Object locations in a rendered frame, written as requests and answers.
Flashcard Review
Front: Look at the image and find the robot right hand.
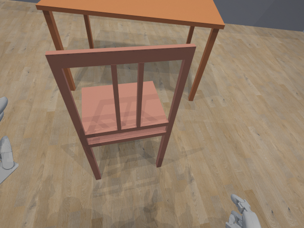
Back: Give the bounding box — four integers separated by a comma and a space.
226, 194, 261, 228

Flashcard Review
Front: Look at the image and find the table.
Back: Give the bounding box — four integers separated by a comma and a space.
36, 0, 225, 101

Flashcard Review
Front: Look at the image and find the chair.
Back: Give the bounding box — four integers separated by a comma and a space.
45, 44, 196, 180

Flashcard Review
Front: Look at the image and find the robot left hand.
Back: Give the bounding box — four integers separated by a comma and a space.
0, 97, 19, 184

